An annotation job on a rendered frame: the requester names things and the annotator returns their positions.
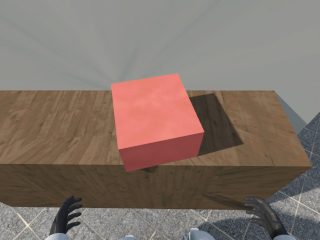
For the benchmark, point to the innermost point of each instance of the right robot hand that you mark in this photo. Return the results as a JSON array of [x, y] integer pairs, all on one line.
[[269, 220]]

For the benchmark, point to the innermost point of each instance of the right robot thigh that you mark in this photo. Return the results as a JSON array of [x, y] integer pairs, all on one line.
[[198, 235]]

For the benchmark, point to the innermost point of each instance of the pedestal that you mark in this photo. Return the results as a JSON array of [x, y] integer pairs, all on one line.
[[55, 144]]

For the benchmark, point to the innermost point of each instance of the left robot hand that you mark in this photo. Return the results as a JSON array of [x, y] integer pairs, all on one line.
[[60, 223]]

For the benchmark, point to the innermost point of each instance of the right robot shin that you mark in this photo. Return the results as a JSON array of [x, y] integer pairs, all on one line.
[[194, 229]]

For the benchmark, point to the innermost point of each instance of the carton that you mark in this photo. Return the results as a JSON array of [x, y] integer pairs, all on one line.
[[155, 122]]

